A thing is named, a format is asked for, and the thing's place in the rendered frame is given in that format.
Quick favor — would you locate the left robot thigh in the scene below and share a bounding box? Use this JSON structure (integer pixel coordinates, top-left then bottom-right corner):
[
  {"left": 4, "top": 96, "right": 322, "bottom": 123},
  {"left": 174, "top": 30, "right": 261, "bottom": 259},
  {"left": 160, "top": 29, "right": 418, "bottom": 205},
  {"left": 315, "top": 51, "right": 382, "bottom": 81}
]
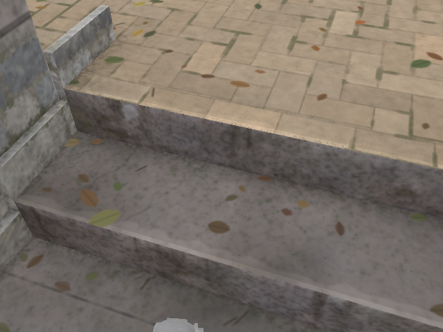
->
[{"left": 154, "top": 318, "right": 204, "bottom": 332}]

